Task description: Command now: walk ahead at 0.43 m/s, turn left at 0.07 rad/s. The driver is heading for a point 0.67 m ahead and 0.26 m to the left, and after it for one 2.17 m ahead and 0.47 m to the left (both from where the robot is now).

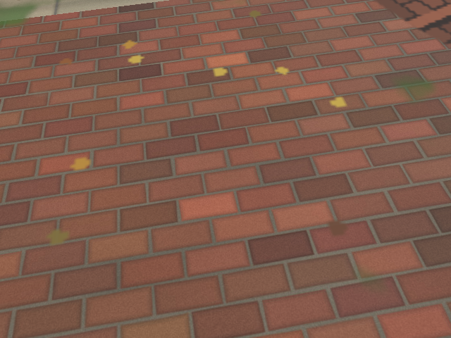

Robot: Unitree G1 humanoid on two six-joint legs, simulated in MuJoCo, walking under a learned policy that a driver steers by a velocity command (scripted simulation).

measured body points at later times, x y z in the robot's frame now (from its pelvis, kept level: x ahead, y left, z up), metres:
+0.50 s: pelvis +0.26 +0.04 -0.01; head +0.31 +0.05 +0.44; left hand +0.33 +0.34 -0.11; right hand +0.47 -0.20 -0.11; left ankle +0.31 +0.11 -0.74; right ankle +0.21 -0.12 -0.64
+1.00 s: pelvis +0.42 +0.03 +0.00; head +0.46 +0.04 +0.44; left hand +0.41 +0.34 -0.09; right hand +0.70 -0.14 -0.11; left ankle +0.33 +0.13 -0.66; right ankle +0.54 -0.04 -0.74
